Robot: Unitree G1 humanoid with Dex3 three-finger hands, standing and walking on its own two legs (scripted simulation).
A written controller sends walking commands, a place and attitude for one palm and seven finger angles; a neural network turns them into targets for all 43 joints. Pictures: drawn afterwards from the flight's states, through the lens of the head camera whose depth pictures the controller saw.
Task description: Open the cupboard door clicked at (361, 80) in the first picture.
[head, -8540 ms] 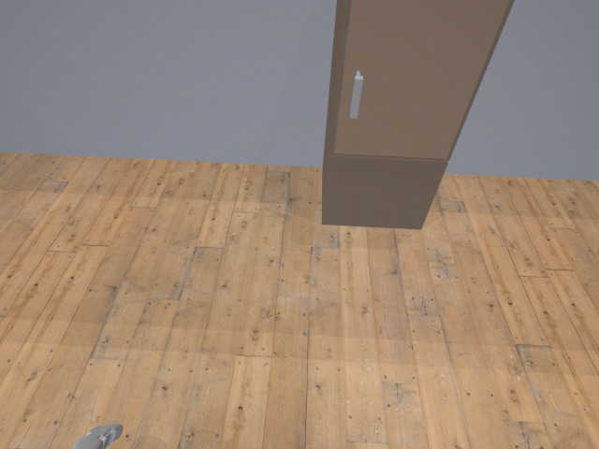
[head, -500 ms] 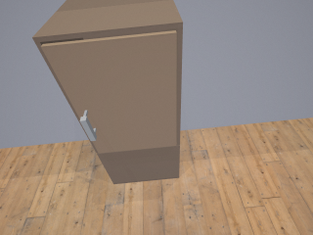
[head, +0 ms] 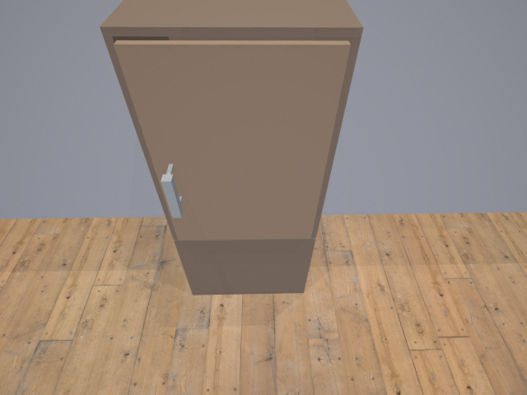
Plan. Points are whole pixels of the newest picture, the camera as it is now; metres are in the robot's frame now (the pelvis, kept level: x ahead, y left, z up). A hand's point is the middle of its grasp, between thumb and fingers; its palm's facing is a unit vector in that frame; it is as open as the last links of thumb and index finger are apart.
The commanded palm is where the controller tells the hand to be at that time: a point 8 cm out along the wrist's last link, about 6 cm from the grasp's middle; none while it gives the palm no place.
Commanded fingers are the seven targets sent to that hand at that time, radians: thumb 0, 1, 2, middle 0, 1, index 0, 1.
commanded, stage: come to a stop and stand still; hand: left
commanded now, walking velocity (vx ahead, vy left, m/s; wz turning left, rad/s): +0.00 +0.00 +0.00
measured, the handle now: (174, 191) +0.57 +0.28 -0.10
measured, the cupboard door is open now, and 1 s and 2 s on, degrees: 0 0 0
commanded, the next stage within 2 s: look again from close up in 0.16 s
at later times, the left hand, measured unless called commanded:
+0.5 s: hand out of the picture +0.02 +0.20 -0.17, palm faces +0.02 -0.97 -0.25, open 7.3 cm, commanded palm none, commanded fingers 0.00 0.90 0.90 -0.20 -0.30 -0.20 -0.30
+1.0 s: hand out of the picture -0.07 +0.17 -0.18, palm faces +0.05 -0.98 -0.19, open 7.3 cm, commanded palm none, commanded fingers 0.00 0.90 0.90 -0.20 -0.30 -0.20 -0.30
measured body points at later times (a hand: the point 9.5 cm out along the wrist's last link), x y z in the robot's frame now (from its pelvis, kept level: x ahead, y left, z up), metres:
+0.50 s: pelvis -0.02 +0.00 +0.00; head -0.03 +0.00 +0.44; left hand +0.02 +0.25 -0.15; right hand -0.01 -0.25 -0.16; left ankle -0.02 +0.11 -0.74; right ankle +0.00 -0.13 -0.74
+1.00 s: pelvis -0.06 +0.00 +0.00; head -0.07 +0.00 +0.45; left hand -0.07 +0.23 -0.16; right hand -0.05 -0.23 -0.15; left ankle -0.02 +0.11 -0.74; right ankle +0.00 -0.13 -0.74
